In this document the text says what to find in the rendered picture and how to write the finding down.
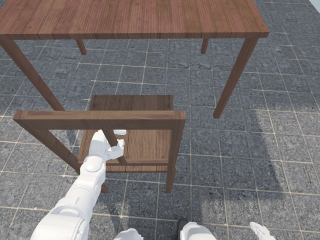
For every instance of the robot left upper arm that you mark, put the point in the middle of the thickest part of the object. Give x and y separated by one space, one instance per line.
62 227

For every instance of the chair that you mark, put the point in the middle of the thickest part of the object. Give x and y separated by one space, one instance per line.
151 144

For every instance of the right robot hand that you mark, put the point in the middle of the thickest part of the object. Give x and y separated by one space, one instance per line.
261 231

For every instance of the left robot thigh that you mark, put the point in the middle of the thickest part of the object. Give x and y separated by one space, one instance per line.
128 235

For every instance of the left robot hand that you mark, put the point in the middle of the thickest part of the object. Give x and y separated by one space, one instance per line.
100 145

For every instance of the right robot shin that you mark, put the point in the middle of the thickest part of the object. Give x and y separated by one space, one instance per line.
190 223

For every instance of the left robot forearm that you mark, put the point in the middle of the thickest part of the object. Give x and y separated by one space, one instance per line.
83 194

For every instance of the table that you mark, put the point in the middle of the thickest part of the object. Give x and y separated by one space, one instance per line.
130 19

